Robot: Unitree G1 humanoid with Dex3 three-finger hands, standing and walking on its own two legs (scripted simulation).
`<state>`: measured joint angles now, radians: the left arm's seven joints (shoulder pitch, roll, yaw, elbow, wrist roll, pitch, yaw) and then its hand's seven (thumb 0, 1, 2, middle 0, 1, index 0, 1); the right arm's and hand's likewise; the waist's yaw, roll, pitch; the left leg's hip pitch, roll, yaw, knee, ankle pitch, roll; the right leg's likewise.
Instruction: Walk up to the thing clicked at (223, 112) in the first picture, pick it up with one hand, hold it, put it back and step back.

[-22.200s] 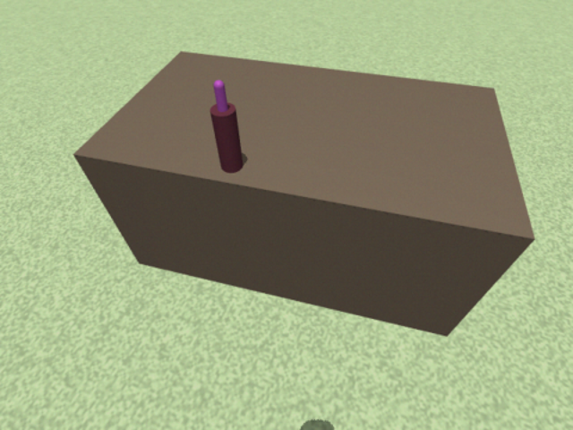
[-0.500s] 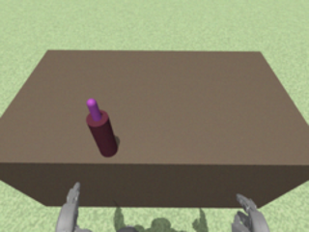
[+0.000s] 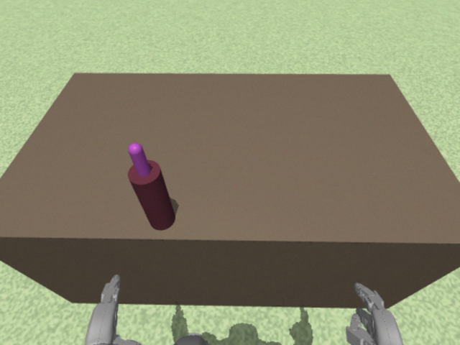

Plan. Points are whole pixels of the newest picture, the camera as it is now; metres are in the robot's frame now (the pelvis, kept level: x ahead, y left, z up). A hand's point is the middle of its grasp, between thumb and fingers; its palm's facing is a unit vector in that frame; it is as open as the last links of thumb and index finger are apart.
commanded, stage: home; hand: left
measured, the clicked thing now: (150, 188) +0.41 +0.20 +0.00
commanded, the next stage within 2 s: stand in 1.62 s
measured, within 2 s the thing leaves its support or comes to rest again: neither
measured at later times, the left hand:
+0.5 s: hand (142, 320) +0.18 +0.18 -0.07, palm faces +0.12 -0.95 -0.27, open 17.5 cm
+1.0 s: hand (137, 325) +0.17 +0.18 -0.07, palm faces +0.11 -0.95 -0.28, open 17.6 cm
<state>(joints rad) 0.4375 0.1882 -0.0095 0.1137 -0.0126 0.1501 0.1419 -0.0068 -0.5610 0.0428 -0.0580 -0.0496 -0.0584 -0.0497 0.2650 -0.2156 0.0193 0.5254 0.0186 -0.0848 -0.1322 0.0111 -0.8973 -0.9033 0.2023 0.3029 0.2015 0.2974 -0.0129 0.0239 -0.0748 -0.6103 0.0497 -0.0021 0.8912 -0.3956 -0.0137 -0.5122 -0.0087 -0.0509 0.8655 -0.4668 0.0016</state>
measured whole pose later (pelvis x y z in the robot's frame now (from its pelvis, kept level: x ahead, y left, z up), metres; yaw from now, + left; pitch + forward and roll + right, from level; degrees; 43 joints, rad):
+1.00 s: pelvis +0.01 +0.00 +0.00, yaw +0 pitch +7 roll -2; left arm 0.45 0.19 -0.01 0.06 -0.01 0.24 0.14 -0.01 -0.57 0.04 -0.06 -0.05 -0.06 -0.05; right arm 0.27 -0.21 0.03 0.53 0.01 -0.12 -0.16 0.01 -0.90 -0.90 0.20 0.30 0.20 0.30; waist -0.02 0.03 -0.09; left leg -0.63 0.05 -0.01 0.91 -0.41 -0.01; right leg -0.52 -0.01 -0.06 0.87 -0.48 0.00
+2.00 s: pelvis +0.01 +0.02 +0.05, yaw +0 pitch -3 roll +0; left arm 0.18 0.33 -0.01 1.07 0.02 -0.01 0.02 0.00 -0.04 0.54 -0.18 -0.25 -0.18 -0.25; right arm 0.15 -0.30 -0.01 1.10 -0.03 -0.01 0.00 0.01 -0.90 -0.90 0.20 0.30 0.20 0.30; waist 0.01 -0.01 0.04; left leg -0.19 0.00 0.04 0.45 -0.21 0.02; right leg -0.10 -0.05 -0.03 0.43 -0.27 0.04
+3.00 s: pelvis +0.01 +0.01 +0.05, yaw +0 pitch -2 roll +0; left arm 0.12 0.33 0.00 1.15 0.01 -0.02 0.00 0.01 0.90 0.90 -0.21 -0.30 -0.21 -0.30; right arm 0.10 -0.34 -0.01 1.17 -0.01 -0.01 0.01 0.00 -0.90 -0.90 0.20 0.30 0.20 0.30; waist -0.01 -0.01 0.05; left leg -0.14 0.01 0.04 0.33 -0.15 0.01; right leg -0.06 -0.04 -0.03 0.31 -0.21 0.03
